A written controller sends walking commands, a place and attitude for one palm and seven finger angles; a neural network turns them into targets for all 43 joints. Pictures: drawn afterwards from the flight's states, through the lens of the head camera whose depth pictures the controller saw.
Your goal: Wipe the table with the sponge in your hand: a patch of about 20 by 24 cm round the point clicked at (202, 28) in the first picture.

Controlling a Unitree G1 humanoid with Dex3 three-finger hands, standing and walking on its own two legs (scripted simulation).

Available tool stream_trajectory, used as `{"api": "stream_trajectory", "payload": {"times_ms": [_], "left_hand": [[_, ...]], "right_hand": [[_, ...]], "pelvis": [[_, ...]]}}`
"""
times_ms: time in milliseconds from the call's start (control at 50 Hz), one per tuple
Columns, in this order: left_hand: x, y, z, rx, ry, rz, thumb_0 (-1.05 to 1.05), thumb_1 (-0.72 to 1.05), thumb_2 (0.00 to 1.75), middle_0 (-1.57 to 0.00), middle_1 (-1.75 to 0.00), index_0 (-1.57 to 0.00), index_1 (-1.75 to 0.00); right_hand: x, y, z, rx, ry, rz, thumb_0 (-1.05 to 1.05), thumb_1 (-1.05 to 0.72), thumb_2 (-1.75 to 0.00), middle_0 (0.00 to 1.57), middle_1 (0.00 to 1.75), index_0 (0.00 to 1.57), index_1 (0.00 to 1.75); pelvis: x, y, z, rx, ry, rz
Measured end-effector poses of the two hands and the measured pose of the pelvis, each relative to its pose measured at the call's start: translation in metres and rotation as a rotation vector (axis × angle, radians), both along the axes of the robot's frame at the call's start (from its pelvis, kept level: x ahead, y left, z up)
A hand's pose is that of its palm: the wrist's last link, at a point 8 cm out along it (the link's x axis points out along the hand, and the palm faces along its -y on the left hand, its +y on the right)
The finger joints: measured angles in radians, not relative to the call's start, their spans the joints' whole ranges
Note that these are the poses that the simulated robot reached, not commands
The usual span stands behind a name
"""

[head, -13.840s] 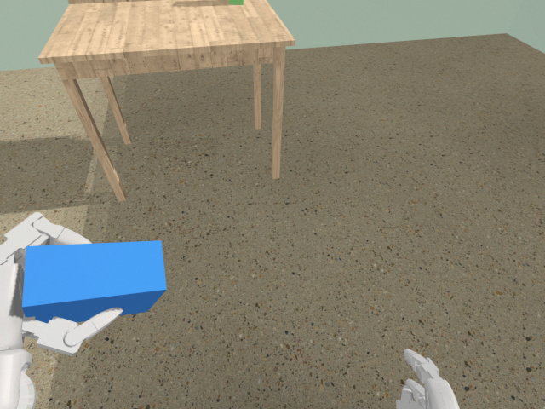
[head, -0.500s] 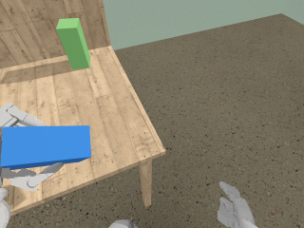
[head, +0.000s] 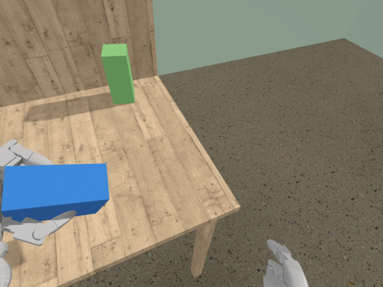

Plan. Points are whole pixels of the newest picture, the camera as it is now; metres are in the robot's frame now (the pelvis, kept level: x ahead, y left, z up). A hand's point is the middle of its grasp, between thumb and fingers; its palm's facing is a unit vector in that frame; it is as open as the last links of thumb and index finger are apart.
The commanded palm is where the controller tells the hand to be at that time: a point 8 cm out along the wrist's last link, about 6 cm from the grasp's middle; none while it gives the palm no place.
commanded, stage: come to a stop and stand still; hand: left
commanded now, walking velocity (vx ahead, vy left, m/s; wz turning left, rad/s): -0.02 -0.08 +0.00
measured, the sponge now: (73, 192) +0.23 +0.21 +0.14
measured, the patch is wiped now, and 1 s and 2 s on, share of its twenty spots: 0.00 0.00 0.00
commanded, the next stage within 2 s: look again from close up in 0.94 s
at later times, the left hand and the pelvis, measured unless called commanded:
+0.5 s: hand (56, 193) +0.22 +0.23 +0.15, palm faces +0.24 -0.86 -0.44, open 10.1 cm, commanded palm +0.16 +0.28 +0.18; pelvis +0.00 +0.01 +0.00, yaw -1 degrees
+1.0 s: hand (25, 186) +0.23 +0.28 +0.15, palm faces +0.36 -0.86 -0.38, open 10.1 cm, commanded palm +0.17 +0.31 +0.18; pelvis +0.01 +0.03 +0.00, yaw +1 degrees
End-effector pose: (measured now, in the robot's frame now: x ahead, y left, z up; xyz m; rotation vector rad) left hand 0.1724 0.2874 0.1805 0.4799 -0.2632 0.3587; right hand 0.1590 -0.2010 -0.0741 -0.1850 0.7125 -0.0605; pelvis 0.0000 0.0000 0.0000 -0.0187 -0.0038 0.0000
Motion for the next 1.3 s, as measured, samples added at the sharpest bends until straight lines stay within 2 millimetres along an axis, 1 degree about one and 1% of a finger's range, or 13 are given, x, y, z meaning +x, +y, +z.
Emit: {"api": "stream_trajectory", "payload": {"times_ms": [100,180,240,280,320,360,480,560,660,760,940,1060,1300], "left_hand": [[-0.001,0.005,-0.015,-0.073,0.046,0.044,0.0,-0.49,1.01,-0.75,-1.36,-0.73,-1.36],[-0.002,-0.002,-0.014,-0.094,0.031,0.036,0.0,-0.49,1.01,-0.75,-1.36,-0.74,-1.36],[0.0,-0.002,-0.004,-0.018,0.011,0.017,0.0,-0.49,1.01,-0.75,-1.35,-0.74,-1.36],[0.012,0.014,0.012,0.072,-0.058,0.016,0.0,-0.49,1.01,-0.75,-1.35,-0.74,-1.36],[0.021,0.027,0.019,0.064,-0.087,0.048,0.0,-0.49,1.01,-0.75,-1.35,-0.74,-1.36],[0.024,0.026,0.02,0.05,-0.085,0.047,0.0,-0.49,1.01,-0.75,-1.35,-0.74,-1.36],[0.018,-0.01,-0.008,0.018,0.068,-0.12,0.0,-0.49,1.01,-0.75,-1.35,-0.74,-1.36],[0.019,-0.003,-0.02,0.012,0.12,-0.121,0.0,-0.49,1.01,-0.75,-1.35,-0.74,-1.36],[0.026,0.018,-0.012,0.023,0.061,-0.046,0.0,-0.49,1.01,-0.75,-1.35,-0.74,-1.36],[0.029,0.02,-0.002,0.003,-0.017,-0.047,0.0,-0.49,1.01,-0.75,-1.35,-0.73,-1.36],[0.023,0.029,-0.012,-0.032,0.023,-0.053,0.0,-0.49,1.01,-0.75,-1.35,-0.73,-1.36],[0.012,0.039,-0.013,-0.054,0.016,-0.019,0.0,-0.49,1.01,-0.75,-1.35,-0.73,-1.36],[0.002,0.046,-0.013,-0.05,0.013,-0.023,0.0,-0.49,1.01,-0.75,-1.35,-0.73,-1.36]], "right_hand": [[-0.003,-0.011,0.008,-0.048,-0.01,-0.022,0.01,-0.9,-0.9,0.21,0.3,0.21,0.3],[-0.003,-0.021,0.015,-0.077,-0.025,-0.029,0.01,-0.9,-0.9,0.21,0.3,0.21,0.3],[-0.002,-0.027,0.018,-0.1,-0.035,-0.016,0.01,-0.9,-0.9,0.21,0.3,0.21,0.3],[-0.002,-0.028,0.015,-0.103,-0.016,0.018,0.01,-0.9,-0.9,0.21,0.3,0.2,0.3],[-0.003,-0.03,0.011,-0.08,-0.009,0.02,0.01,-0.9,-0.9,0.21,0.3,0.2,0.3],[-0.005,-0.032,0.009,-0.053,-0.02,0.002,0.01,-0.9,-0.9,0.21,0.3,0.21,0.3],[-0.016,-0.03,0.005,-0.042,0.003,-0.065,0.01,-0.9,-0.9,0.21,0.3,0.2,0.3],[-0.018,-0.024,0.002,-0.069,0.055,-0.064,0.01,-0.9,-0.9,0.21,0.3,0.2,0.3],[-0.003,-0.014,0.002,-0.078,0.057,-0.036,0.01,-0.9,-0.9,0.21,0.3,0.2,0.3],[0.022,-0.002,0.012,-0.07,-0.01,-0.012,0.01,-0.9,-0.9,0.21,0.3,0.21,0.3],[0.045,0.015,0.029,-0.07,-0.088,0.005,0.01,-0.9,-0.9,0.21,0.3,0.21,0.3],[0.037,0.022,0.028,-0.08,-0.069,0.022,0.01,-0.9,-0.9,0.21,0.3,0.21,0.3],[0.0,0.027,0.015,-0.076,-0.005,-0.007,0.01,-0.9,-0.9,0.21,0.3,0.21,0.3]], "pelvis": [[-0.002,0.001,0.003,0.007,-0.003,0.001],[-0.003,-0.001,0.005,0.007,-0.003,0.007],[-0.005,-0.003,0.005,0.001,0.002,0.014],[-0.012,-0.007,0.003,0.001,0.013,0.017],[-0.016,-0.006,0.002,0.003,0.014,0.004],[-0.018,-0.003,0.002,0.004,0.016,-0.013],[-0.007,0.007,0.003,0.004,0.026,-0.029],[0.001,0.009,0.003,0.005,0.026,-0.013],[0.009,0.012,0.002,0.003,0.019,0.0],[0.015,0.019,0.002,-0.001,0.015,0.003],[0.016,0.028,0.002,-0.009,0.01,0.007],[0.009,0.033,0.003,-0.013,0.003,0.015],[-0.004,0.043,0.003,-0.014,-0.008,0.015]]}}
